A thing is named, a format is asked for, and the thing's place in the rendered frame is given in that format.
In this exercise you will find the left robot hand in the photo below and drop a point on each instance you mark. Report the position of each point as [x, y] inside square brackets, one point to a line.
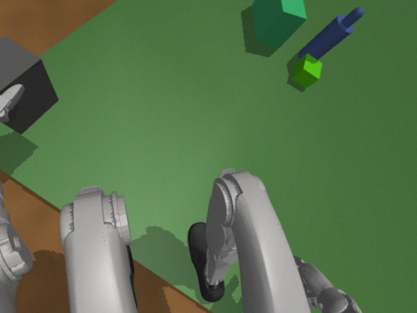
[8, 100]

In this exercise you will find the right robot foot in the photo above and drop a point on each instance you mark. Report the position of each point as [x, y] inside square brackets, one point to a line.
[198, 250]

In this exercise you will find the right robot hand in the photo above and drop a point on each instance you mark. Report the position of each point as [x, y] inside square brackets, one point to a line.
[313, 280]

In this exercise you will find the right robot arm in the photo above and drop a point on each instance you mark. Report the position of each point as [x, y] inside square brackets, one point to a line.
[334, 300]

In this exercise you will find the left robot foot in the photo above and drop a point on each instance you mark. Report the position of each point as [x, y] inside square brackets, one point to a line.
[131, 270]

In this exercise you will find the left robot arm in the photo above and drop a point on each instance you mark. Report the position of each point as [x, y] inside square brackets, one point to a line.
[15, 259]

